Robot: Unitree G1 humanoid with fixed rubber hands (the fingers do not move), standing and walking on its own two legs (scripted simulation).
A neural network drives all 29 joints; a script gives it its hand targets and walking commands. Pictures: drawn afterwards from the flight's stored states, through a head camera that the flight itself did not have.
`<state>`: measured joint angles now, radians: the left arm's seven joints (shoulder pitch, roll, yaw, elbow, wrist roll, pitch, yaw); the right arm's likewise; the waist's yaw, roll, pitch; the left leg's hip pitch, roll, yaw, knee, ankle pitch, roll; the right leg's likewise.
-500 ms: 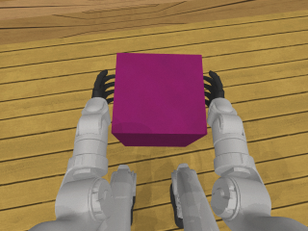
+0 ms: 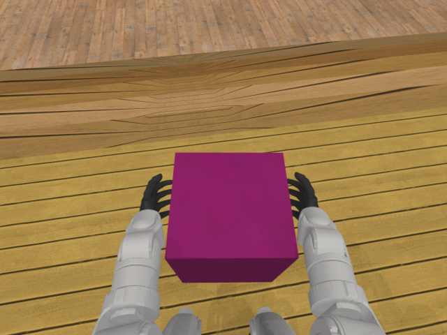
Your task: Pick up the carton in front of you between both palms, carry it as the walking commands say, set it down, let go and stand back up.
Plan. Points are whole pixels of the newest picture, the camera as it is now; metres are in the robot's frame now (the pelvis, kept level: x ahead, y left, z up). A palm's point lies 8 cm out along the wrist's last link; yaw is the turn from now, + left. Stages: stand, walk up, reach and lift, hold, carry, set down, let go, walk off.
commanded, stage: reach and lift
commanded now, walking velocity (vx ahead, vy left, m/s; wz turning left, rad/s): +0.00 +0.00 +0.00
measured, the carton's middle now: (228, 223) +0.35 -0.01 -0.09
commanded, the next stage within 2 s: hold in 1.34 s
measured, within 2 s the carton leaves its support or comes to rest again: neither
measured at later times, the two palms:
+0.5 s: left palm (129, 208) +0.30 +0.15 +0.09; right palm (326, 203) +0.31 -0.15 +0.08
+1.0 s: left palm (129, 200) +0.31 +0.15 +0.10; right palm (327, 195) +0.31 -0.15 +0.09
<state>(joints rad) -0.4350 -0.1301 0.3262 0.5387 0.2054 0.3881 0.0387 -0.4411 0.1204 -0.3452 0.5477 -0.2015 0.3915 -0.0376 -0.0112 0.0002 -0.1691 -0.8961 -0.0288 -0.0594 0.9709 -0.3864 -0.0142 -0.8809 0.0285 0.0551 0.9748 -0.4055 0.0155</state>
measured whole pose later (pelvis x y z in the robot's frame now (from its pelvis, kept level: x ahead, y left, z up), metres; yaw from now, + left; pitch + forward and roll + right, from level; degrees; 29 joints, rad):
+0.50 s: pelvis +0.01 +0.00 +0.06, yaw +0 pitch -4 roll +0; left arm -0.32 -0.17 0.31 0.40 0.29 0.61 -0.01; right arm -0.33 0.17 -0.33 0.42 -0.30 0.61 0.00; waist 0.00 0.00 0.00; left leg -0.21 -0.02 -0.06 0.51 -0.23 -0.01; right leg -0.20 0.02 0.06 0.52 -0.25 0.01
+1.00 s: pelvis +0.02 +0.00 +0.07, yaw +0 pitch -5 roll +0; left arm -0.29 -0.16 0.25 0.31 0.28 0.65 -0.01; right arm -0.29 0.16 -0.27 0.32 -0.29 0.64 0.01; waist 0.00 0.00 0.04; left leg -0.13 -0.01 -0.06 0.42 -0.20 -0.01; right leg -0.12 0.01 0.07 0.42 -0.22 0.01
